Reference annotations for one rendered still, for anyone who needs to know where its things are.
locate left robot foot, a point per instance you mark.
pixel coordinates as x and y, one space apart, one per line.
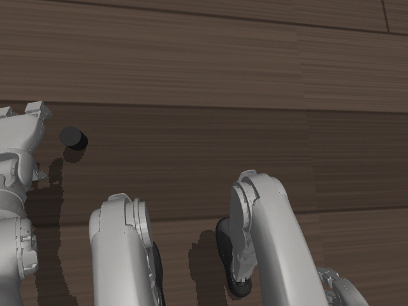
159 274

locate left robot hand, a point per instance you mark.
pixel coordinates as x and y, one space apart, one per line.
24 132

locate right robot foot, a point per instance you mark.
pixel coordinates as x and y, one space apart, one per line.
224 245

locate right robot hand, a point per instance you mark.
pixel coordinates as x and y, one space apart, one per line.
345 294

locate tin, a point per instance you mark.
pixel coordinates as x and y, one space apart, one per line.
73 138

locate left robot arm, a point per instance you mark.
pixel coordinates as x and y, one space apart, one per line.
18 244

